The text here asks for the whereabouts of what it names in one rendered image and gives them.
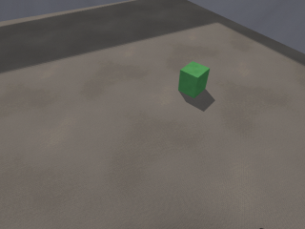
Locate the carton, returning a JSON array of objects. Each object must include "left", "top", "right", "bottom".
[{"left": 178, "top": 61, "right": 210, "bottom": 98}]

